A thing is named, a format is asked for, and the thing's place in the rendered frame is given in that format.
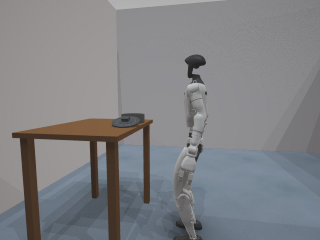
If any left robot hand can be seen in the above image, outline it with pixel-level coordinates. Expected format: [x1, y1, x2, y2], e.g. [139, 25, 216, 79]
[178, 155, 196, 185]

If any lid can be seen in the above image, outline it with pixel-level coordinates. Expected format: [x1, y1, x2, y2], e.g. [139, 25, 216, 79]
[112, 116, 140, 128]

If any robot left forearm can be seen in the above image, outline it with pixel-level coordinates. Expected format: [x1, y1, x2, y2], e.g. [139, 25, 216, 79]
[186, 114, 205, 158]

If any right robot upper arm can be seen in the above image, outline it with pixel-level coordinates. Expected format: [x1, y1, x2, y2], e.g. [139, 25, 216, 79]
[205, 104, 209, 118]

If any robot head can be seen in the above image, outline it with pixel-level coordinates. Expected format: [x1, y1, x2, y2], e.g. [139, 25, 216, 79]
[184, 54, 206, 85]

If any robot right thigh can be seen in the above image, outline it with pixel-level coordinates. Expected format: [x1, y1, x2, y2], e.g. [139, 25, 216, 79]
[183, 145, 192, 191]

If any table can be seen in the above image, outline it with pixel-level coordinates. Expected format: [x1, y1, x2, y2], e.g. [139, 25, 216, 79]
[12, 118, 153, 240]

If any left robot upper arm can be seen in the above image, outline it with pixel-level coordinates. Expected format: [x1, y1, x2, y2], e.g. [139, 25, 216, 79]
[187, 83, 207, 122]

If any pot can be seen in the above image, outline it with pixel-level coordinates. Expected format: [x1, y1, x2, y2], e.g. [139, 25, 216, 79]
[121, 113, 145, 124]

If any knob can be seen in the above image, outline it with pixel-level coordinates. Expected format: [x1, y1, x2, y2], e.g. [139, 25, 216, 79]
[121, 116, 130, 121]

